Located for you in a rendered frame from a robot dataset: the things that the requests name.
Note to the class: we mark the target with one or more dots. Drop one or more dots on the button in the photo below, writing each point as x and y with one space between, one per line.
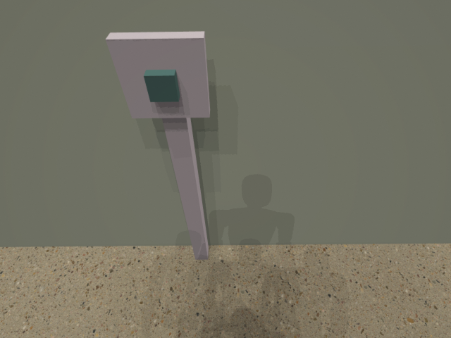
162 85

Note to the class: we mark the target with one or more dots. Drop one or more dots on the panel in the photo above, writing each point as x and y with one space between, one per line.
135 52

